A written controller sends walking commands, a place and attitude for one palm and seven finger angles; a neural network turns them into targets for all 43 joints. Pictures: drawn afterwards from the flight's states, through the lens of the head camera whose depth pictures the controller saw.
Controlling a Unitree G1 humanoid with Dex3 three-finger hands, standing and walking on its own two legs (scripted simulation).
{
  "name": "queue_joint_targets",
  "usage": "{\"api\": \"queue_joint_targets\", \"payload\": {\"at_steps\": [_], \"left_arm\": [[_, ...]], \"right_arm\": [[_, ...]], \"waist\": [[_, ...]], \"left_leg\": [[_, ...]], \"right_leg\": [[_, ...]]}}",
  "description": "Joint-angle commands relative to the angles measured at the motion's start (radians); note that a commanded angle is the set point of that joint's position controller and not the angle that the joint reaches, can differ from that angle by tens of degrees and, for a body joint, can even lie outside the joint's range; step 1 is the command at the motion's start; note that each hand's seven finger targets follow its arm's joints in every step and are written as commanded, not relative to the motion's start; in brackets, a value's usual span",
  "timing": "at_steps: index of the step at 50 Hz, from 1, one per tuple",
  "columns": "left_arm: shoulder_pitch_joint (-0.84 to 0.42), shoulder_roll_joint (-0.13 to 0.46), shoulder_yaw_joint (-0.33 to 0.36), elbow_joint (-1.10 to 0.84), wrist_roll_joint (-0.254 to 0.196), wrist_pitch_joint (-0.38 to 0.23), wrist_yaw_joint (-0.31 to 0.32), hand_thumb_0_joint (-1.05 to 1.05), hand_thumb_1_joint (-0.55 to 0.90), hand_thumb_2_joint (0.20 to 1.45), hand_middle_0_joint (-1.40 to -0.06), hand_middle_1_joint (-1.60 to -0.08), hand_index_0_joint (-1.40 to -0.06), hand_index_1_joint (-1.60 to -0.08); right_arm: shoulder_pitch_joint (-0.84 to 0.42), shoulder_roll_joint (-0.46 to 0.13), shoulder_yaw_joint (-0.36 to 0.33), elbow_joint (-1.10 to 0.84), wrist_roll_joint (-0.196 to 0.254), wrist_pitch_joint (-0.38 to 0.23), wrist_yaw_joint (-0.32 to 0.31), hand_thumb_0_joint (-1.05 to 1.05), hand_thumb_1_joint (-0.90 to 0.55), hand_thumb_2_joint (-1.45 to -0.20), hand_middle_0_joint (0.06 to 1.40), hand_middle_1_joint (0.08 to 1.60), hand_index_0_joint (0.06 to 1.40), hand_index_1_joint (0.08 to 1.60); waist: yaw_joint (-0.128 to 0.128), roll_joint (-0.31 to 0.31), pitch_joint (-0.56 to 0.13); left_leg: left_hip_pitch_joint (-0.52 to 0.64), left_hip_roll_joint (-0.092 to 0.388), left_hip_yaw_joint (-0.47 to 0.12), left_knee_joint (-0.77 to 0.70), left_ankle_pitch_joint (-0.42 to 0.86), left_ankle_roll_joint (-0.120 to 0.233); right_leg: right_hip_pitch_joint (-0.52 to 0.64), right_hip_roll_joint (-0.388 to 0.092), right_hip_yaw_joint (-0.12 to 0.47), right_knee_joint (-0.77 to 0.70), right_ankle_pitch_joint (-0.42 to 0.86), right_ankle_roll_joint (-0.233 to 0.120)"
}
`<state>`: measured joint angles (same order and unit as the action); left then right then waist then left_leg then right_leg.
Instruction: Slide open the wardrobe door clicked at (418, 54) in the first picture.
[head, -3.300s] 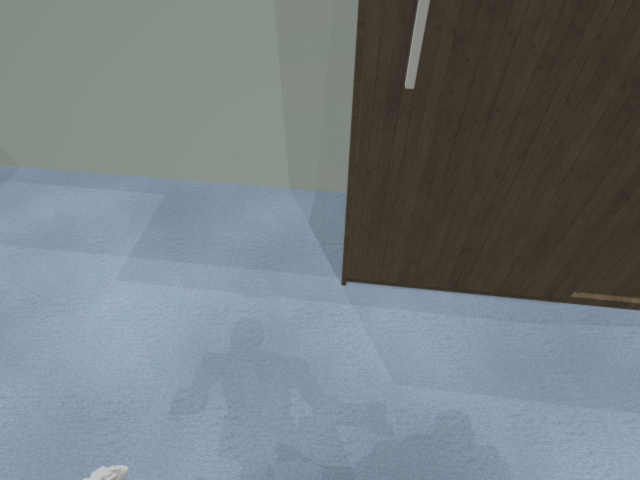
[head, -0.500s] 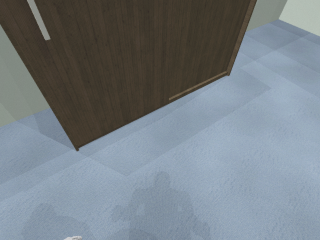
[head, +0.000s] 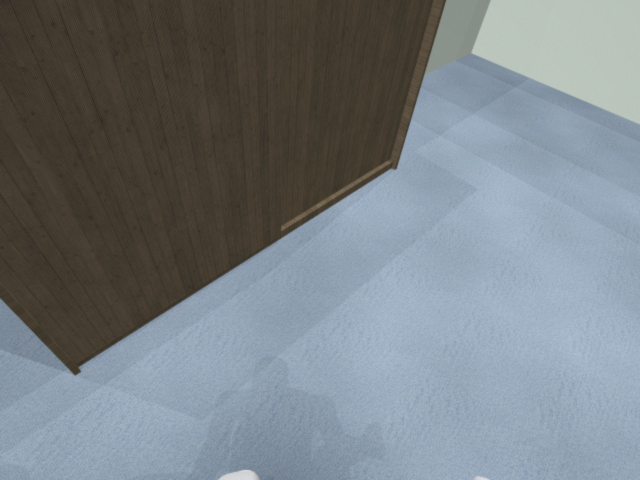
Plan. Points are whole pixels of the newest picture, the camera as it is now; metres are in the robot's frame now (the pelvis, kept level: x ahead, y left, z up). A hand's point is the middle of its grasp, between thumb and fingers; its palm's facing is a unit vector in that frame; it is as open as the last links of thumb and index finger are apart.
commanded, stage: walk to a spot facing it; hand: left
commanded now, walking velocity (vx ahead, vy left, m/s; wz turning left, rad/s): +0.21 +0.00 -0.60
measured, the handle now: out of the picture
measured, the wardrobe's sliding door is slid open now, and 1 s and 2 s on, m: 0.00 0.00 0.00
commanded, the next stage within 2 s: turn to face it in 0.26 s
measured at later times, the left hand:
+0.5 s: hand (260, 378) +0.29 +0.11 -0.14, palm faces -0.27 -0.93 -0.25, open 7.4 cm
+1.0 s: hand (177, 453) +0.18 +0.21 -0.17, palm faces +0.09 -0.97 -0.22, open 7.4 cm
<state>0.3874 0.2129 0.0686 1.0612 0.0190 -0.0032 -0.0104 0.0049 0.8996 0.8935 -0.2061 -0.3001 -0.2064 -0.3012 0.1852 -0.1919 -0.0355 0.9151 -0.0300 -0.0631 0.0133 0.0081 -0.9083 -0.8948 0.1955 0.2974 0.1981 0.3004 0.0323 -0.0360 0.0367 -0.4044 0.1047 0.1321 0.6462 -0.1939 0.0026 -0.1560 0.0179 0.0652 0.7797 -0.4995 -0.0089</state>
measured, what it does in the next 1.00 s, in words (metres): walks ahead: right foot, then left foot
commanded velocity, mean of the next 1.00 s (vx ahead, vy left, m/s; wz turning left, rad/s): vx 0.00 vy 0.00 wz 0.20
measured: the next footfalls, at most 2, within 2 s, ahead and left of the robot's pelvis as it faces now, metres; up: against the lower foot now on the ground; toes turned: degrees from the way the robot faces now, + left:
right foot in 0.44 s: +0.19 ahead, -0.15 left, +0.00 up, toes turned -22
left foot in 0.84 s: +0.17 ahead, +0.08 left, +0.00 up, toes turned +7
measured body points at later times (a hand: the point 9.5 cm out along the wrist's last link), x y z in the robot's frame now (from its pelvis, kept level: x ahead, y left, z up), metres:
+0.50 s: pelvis +0.11 -0.03 +0.00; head +0.13 -0.06 +0.45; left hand +0.30 +0.16 -0.12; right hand +0.01 -0.24 -0.17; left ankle +0.08 +0.11 -0.70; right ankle +0.15 -0.14 -0.72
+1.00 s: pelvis +0.13 +0.00 +0.02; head +0.16 +0.03 +0.46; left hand +0.17 +0.26 -0.15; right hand +0.18 -0.25 -0.11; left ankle +0.13 +0.07 -0.72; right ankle +0.11 -0.15 -0.64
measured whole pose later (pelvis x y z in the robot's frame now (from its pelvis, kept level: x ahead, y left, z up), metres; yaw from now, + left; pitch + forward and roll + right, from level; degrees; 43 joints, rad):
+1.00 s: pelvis +0.13 +0.00 +0.02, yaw +2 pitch +1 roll -2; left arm 0.20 0.25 0.10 0.98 0.02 0.06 0.02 0.00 0.91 0.89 -0.20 -0.30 -0.20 -0.30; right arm 0.24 -0.18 -0.06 0.96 -0.02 0.01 -0.01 0.01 -0.91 -0.89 0.20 0.30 0.20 0.30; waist -0.01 -0.04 0.06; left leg -0.29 0.02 0.09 0.56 -0.29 0.07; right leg -0.52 -0.09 -0.08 1.12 -0.39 0.07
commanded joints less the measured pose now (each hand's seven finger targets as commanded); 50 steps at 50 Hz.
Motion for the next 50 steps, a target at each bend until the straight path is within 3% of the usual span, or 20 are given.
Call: {"api": "queue_joint_targets", "payload": {"at_steps": [1, 4, 7, 18, 19, 20, 21, 22, 23, 24, 27, 29, 37, 40, 41, 42, 43, 45, 47, 50], "left_arm": [[-0.142, 0.075, 0.027, -0.131, 0.008, -0.031, -0.017, 0.0, 0.9, 0.9, -0.2, -0.3, -0.2, -0.3], [-0.079, 0.023, 0.024, -0.101, 0.013, 0.001, -0.032, 0.0, 0.9, 0.9, -0.2, -0.3, -0.2, -0.3], [-0.074, -0.002, 0.028, -0.11, 0.011, 0.025, -0.028, 0.0, 0.9, 0.9, -0.2, -0.3, -0.2, -0.3], [-0.273, 0.008, 0.027, -0.21, 0.011, 0.032, -0.021, 0.0, 0.9, 0.9, -0.2, -0.3, -0.2, -0.3], [-0.255, 0.011, 0.025, -0.202, 0.014, 0.022, -0.014, 0.0, 0.9, 0.9, -0.2, -0.3, -0.2, -0.3], [-0.181, 0.026, 0.023, -0.176, 0.017, 0.01, -0.005, 0.0, 0.9, 0.9, -0.2, -0.3, -0.2, -0.3], [-0.082, 0.091, 0.031, -0.142, 0.023, -0.01, 0.008, 0.0, 0.9, 0.9, -0.2, -0.3, -0.2, -0.3], [0.001, 0.195, 0.045, -0.108, 0.019, -0.028, 0.023, 0.0, 0.9, 0.9, -0.2, -0.3, -0.2, -0.3], [0.008, 0.188, 0.026, -0.099, -0.005, -0.027, 0.029, 0.0, 0.9, 0.9, -0.2, -0.3, -0.2, -0.3], [-0.082, 0.186, 0.026, -0.112, 0.001, -0.033, 0.035, 0.0, 0.9, 0.9, -0.2, -0.3, -0.2, -0.3], [-0.252, 0.099, -0.003, -0.137, 0.003, -0.017, 0.046, 0.0, 0.9, 0.9, -0.2, -0.3, -0.2, -0.3], [-0.266, 0.099, -0.004, -0.139, 0.003, -0.008, 0.046, 0.0, 0.9, 0.9, -0.2, -0.3, -0.2, -0.3], [-0.222, 0.129, 0.026, -0.146, 0.014, 0.003, 0.054, 0.0, 0.9, 0.9, -0.2, -0.3, -0.2, -0.3], [-0.216, 0.119, 0.033, -0.155, 0.006, 0.011, 0.05, 0.0, 0.9, 0.9, -0.2, -0.3, -0.2, -0.3], [-0.21, 0.098, 0.031, -0.171, -0.003, 0.02, 0.044, 0.0, 0.9, 0.9, -0.2, -0.3, -0.2, -0.3], [-0.205, 0.045, 0.025, -0.207, -0.011, 0.027, 0.035, 0.0, 0.9, 0.9, -0.2, -0.3, -0.2, -0.3], [-0.297, 0.043, 0.017, -0.245, 0.001, 0.033, 0.031, 0.0, 0.9, 0.9, -0.2, -0.3, -0.2, -0.3], [-0.315, 0.047, 0.028, -0.23, 0.007, 0.029, 0.024, 0.0, 0.9, 0.9, -0.2, -0.3, -0.2, -0.3], [-0.243, 0.065, 0.032, -0.186, 0.006, 0.024, 0.018, 0.0, 0.9, 0.9, -0.2, -0.3, -0.2, -0.3], [-0.224, 0.076, 0.03, -0.17, -0.001, 0.027, 0.021, 0.0, 0.9, 0.9, -0.2, -0.3, -0.2, -0.3]], "right_arm": [[0.222, -0.198, -0.044, 0.027, 0.001, -0.005, -0.037, 0.0, -0.9, -0.9, 0.2, 0.3, 0.2, 0.3], [0.137, -0.107, -0.021, 0.028, 0.006, -0.02, -0.043, 0.0, -0.9, -0.9, 0.2, 0.3, 0.2, 0.3], [0.145, -0.09, -0.03, 0.041, 0.008, -0.02, -0.048, 0.0, -0.9, -0.9, 0.2, 0.3, 0.2, 0.3], [0.148, -0.155, -0.064, 0.053, -0.002, 0.029, -0.036, 0.0, -0.9, -0.9, 0.2, 0.3, 0.2, 0.3], [0.163, -0.146, -0.061, 0.058, -0.004, 0.034, -0.035, 0.0, -0.9, -0.9, 0.2, 0.3, 0.2, 0.3], [0.164, -0.135, -0.055, 0.067, -0.002, 0.039, -0.031, 0.0, -0.9, -0.9, 0.2, 0.3, 0.2, 0.3], [0.19, -0.099, -0.044, 0.07, 0.006, 0.037, -0.024, 0.0, -0.9, -0.9, 0.2, 0.3, 0.2, 0.3], [0.194, -0.016, -0.019, 0.045, 0.016, 0.038, -0.021, 0.0, -0.9, -0.9, 0.2, 0.3, 0.2, 0.3], [0.171, -0.036, -0.017, 0.043, 0.02, 0.057, -0.037, 0.0, -0.9, -0.9, 0.2, 0.3, 0.2, 0.3], [0.215, -0.022, -0.014, 0.061, 0.022, 0.065, -0.038, 0.0, -0.9, -0.9, 0.2, 0.3, 0.2, 0.3], [0.199, -0.022, -0.014, 0.115, 0.016, 0.089, -0.033, 0.0, -0.9, -0.9, 0.2, 0.3, 0.2, 0.3], [0.203, -0.018, -0.016, 0.12, 0.014, 0.103, -0.027, 0.0, -0.9, -0.9, 0.2, 0.3, 0.2, 0.3], [0.126, -0.011, -0.031, 0.047, 0.012, 0.099, -0.007, 0.0, -0.9, -0.9, 0.2, 0.3, 0.2, 0.3], [0.164, -0.032, -0.038, 0.032, 0.01, 0.09, -0.005, 0.0, -0.9, -0.9, 0.2, 0.3, 0.2, 0.3], [0.193, -0.067, -0.048, 0.037, 0.007, 0.084, -0.004, 0.0, -0.9, -0.9, 0.2, 0.3, 0.2, 0.3], [0.206, -0.169, -0.07, 0.017, -0.001, 0.079, -0.008, 0.0, -0.9, -0.9, 0.2, 0.3, 0.2, 0.3], [0.223, -0.225, -0.084, 0.015, -0.009, 0.08, -0.017, 0.0, -0.9, -0.9, 0.2, 0.3, 0.2, 0.3], [0.167, -0.194, -0.075, 0.015, 0.001, 0.066, -0.034, 0.0, -0.9, -0.9, 0.2, 0.3, 0.2, 0.3], [0.084, -0.162, -0.061, -0.01, 0.004, 0.051, -0.038, 0.0, -0.9, -0.9, 0.2, 0.3, 0.2, 0.3], [0.098, -0.174, -0.06, -0.007, 0.011, 0.047, -0.04, 0.0, -0.9, -0.9, 0.2, 0.3, 0.2, 0.3]], "waist": [[-0.11, 0.247, 0.012], [-0.029, 0.176, 0.047], [-0.017, 0.155, 0.007], [-0.065, 0.203, 0.016], [-0.06, 0.182, 0.004], [-0.02, 0.117, -0.033], [0.025, -0.038, -0.118], [0.04, -0.29, -0.211], [0.042, -0.158, -0.238], [-0.005, -0.244, -0.263], [-0.044, -0.1, -0.079], [-0.049, -0.09, -0.031], [-0.026, -0.085, -0.045], [-0.055, -0.029, -0.083], [-0.071, 0.09, -0.084], [-0.084, 0.37, -0.05], [-0.13, 0.379, -0.026], [-0.09, 0.253, -0.051], [-0.053, 0.151, -0.083], [-0.057, 0.128, -0.107]], "left_leg": [[0.279, 0.377, -0.479, -0.477, -0.406, 0.098], [0.171, 0.272, -0.157, -0.449, -0.052, 0.052], [0.203, 0.264, -0.019, -0.404, 0.216, 0.085], [0.263, 0.298, 0.112, -0.263, 0.266, 0.094], [0.237, 0.289, 0.101, -0.208, 0.272, 0.083], [0.202, 0.257, 0.113, -0.099, 0.285, 0.053], [0.087, 0.19, 0.148, 0.101, 0.173, 0.001], [-0.126, 0.04, 0.14, 0.348, -0.387, -0.05], [-0.061, 0.034, -0.038, 0.401, -0.465, -0.046], [-0.056, 0.029, -0.079, 0.433, -0.433, -0.043], [0.011, 0.031, -0.088, 0.41, -0.292, -0.045], [0.011, 0.014, -0.07, 0.397, -0.26, -0.045], [-0.006, 0.003, -0.016, 0.187, -0.271, -0.042], [0.129, -0.007, -0.002, -0.053, -0.127, -0.029], [0.201, 0.031, -0.089, -0.194, -0.061, -0.003], [0.245, 0.252, -0.423, -0.328, 0.075, 0.104], [0.19, 0.355, -0.56, -0.409, 0.108, 0.203], [0.215, 0.27, -0.487, -0.368, 0.161, 0.16], [0.282, 0.182, -0.339, -0.311, 0.342, 0.129], [0.351, 0.148, -0.291, -0.28, 0.557, 0.134]], "right_leg": [[-0.512, -0.072, -0.036, 0.543, 0.065, -0.019], [-0.432, -0.11, -0.074, 0.482, 0.204, 0.015], [-0.421, -0.121, -0.098, 0.409, 0.236, 0.042], [-0.281, -0.093, -0.184, -0.049, 0.216, 0.038], [-0.198, -0.078, -0.191, -0.124, 0.23, 0.028], [-0.074, -0.053, -0.206, -0.236, 0.319, 0.02], [0.14, -0.155, -0.094, -0.314, 0.52, -0.008], [0.293, -0.429, 0.211, -0.353, 0.916, -0.113], [0.206, -0.451, 0.159, -0.371, 0.999, -0.176], [0.179, -0.427, 0.15, -0.405, 0.849, -0.178], [-0.075, -0.36, -0.012, -0.48, 0.512, -0.134], [-0.128, -0.352, -0.065, -0.511, 0.398, -0.122], [-0.06, -0.411, -0.132, -0.462, 0.365, -0.125], [-0.105, -0.386, -0.206, -0.322, 0.342, -0.064], [-0.197, -0.328, -0.245, -0.198, 0.251, -0.014], [-0.413, -0.188, -0.296, 0.011, 0.005, 0.07], [-0.465, -0.123, -0.212, 0.248, -0.114, 0.076], [-0.524, -0.13, -0.087, 0.405, 0.026, 0.074], [-0.495, -0.134, -0.083, 0.409, 0.129, 0.091], [-0.461, -0.123, -0.087, 0.36, 0.141, 0.111]]}}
